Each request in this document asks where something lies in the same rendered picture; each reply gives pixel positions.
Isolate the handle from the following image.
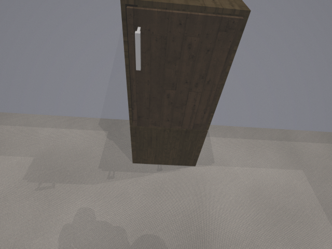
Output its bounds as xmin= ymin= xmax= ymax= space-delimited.
xmin=135 ymin=27 xmax=141 ymax=71

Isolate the cupboard door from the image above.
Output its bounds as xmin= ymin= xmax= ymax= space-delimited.
xmin=127 ymin=6 xmax=244 ymax=130

